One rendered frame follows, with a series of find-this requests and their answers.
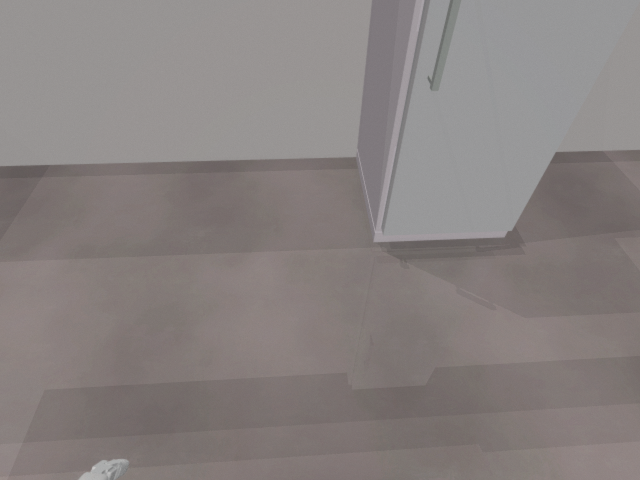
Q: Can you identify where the robot left hand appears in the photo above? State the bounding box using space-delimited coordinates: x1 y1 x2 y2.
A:
78 459 129 480

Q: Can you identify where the handle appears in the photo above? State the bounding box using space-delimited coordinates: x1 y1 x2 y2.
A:
427 0 461 91

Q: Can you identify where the fridge door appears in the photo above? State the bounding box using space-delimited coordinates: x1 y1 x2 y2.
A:
381 0 640 236

